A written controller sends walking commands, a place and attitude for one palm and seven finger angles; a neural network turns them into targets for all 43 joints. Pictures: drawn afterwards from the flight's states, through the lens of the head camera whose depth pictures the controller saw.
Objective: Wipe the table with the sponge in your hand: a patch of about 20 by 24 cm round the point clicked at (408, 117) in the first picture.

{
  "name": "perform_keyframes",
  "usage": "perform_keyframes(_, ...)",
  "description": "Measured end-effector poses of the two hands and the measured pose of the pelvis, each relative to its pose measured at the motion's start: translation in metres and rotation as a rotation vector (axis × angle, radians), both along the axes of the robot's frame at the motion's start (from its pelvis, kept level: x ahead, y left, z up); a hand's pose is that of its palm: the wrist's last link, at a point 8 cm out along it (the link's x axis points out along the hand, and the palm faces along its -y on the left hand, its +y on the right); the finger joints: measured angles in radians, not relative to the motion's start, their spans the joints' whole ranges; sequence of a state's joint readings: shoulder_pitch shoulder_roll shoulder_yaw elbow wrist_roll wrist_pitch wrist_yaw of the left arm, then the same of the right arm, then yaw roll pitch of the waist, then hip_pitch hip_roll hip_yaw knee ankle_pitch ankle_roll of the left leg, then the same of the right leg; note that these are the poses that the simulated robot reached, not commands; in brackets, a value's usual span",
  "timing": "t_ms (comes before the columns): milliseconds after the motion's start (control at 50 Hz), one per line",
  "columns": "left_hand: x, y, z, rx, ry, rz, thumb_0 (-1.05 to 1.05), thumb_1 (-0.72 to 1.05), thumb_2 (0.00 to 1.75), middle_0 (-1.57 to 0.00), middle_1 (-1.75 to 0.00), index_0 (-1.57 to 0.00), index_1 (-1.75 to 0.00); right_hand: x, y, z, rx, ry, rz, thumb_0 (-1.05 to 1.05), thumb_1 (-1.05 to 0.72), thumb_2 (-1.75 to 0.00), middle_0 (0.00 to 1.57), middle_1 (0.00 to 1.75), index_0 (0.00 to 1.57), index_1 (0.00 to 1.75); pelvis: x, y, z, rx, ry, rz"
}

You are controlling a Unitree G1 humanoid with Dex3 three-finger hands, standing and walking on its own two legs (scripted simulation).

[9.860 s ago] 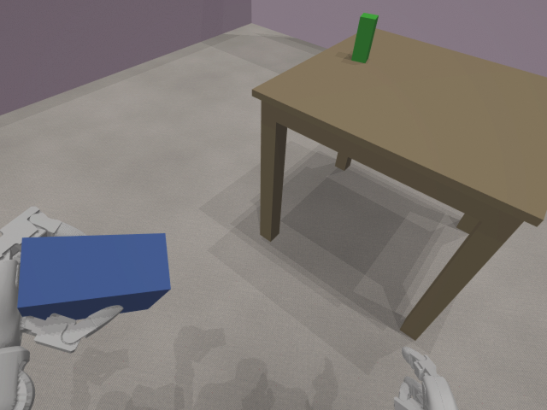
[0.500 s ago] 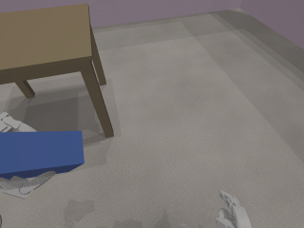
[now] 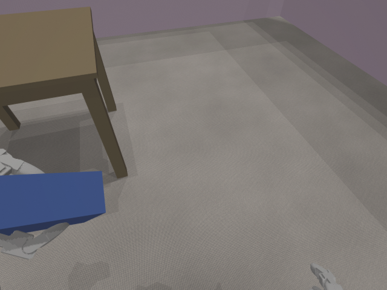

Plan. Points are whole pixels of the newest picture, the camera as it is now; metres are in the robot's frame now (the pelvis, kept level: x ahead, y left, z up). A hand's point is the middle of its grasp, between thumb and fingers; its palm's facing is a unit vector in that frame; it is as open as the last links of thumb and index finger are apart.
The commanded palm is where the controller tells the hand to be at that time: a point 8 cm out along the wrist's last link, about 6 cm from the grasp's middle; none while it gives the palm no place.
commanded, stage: take the last steps up to it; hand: left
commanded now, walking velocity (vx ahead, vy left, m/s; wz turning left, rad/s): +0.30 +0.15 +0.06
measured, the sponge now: (63, 202) +0.22 +0.21 +0.15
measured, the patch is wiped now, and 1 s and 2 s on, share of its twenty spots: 0.00 0.00 0.00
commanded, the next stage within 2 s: none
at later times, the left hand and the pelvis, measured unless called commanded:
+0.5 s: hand (28, 161) +0.28 +0.29 +0.17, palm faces +0.41 -0.77 -0.49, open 10.2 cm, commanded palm +0.22 +0.33 +0.18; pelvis +0.07 +0.05 +0.00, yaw +2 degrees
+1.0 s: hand (50, 112) +0.40 +0.31 +0.17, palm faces +0.37 -0.76 -0.54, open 10.2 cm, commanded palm +0.34 +0.35 +0.18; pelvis +0.19 +0.07 +0.01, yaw +2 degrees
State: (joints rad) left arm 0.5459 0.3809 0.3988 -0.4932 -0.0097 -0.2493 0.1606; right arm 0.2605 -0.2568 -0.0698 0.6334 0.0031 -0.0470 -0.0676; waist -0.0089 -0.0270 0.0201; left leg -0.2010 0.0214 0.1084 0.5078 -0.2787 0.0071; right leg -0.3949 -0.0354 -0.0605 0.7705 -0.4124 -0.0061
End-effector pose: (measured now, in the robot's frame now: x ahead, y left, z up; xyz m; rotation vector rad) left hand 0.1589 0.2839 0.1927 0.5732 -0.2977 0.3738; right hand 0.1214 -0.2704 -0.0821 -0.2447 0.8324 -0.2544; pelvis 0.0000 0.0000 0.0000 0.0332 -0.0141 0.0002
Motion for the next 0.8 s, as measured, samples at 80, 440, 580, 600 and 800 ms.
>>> perform_keyframes(80, 0.006, -0.001, -0.013, -0.064, 0.017, 0.051, -0.01, -0.50, 0.99, -0.72, -1.35, -0.75, -1.34, 0.020, 0.024, -0.009, 0.072, -0.038, 0.048, 0.01, -0.91, -0.90, 0.20, 0.30, 0.19, 0.29, 0.010, -0.003, -0.002, -0.013, -0.012, 0.010)
perform_keyframes(440, 0.060, 0.025, 0.002, 0.012, 0.093, 0.016, -0.01, -0.51, 0.99, -0.72, -1.35, -0.75, -1.34, 0.096, 0.067, -0.006, 0.081, 0.042, 0.149, 0.01, -0.91, -0.90, 0.20, 0.30, 0.20, 0.30, 0.057, 0.028, 0.010, 0.020, 0.041, 0.040)
perform_keyframes(580, 0.107, 0.053, -0.005, -0.004, -0.017, -0.021, -0.01, -0.51, 0.99, -0.72, -1.36, -0.75, -1.34, 0.130, 0.094, -0.008, 0.065, -0.024, 0.090, 0.01, -0.91, -0.90, 0.20, 0.30, 0.19, 0.30, 0.086, 0.058, -0.005, 0.007, 0.014, 0.018)
perform_keyframes(600, 0.115, 0.054, -0.004, -0.007, -0.017, -0.027, -0.01, -0.51, 0.99, -0.72, -1.36, -0.75, -1.34, 0.134, 0.100, -0.007, 0.082, -0.032, 0.088, 0.01, -0.91, -0.90, 0.20, 0.30, 0.19, 0.30, 0.091, 0.058, -0.003, 0.002, 0.018, 0.018)
perform_keyframes(800, 0.164, 0.029, 0.014, 0.105, 0.013, -0.087, -0.01, -0.51, 0.99, -0.72, -1.36, -0.75, -1.34, 0.174, 0.122, -0.037, 0.207, -0.021, 0.097, 0.01, -0.91, -0.90, 0.20, 0.30, 0.20, 0.30, 0.145, 0.055, -0.011, -0.015, 0.033, 0.017)
